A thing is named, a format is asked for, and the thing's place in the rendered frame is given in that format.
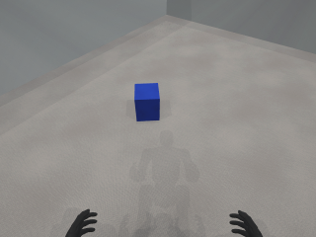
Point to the left robot hand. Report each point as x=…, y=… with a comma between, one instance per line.
x=76, y=228

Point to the carton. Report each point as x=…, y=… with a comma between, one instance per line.
x=147, y=101

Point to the right robot hand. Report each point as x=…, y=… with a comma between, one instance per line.
x=251, y=229

